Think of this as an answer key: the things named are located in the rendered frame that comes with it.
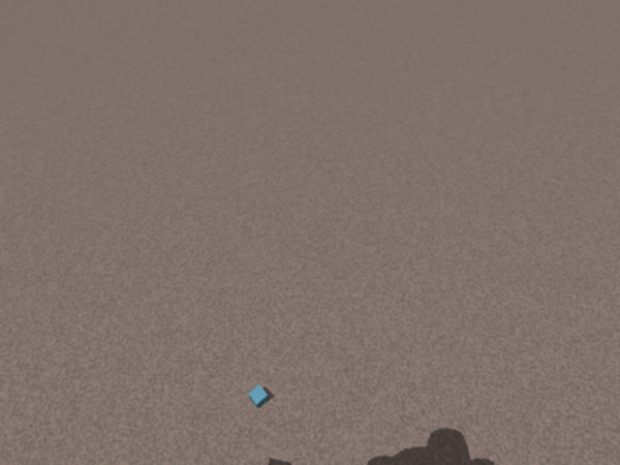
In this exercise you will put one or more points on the cube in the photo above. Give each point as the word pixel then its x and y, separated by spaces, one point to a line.
pixel 258 396

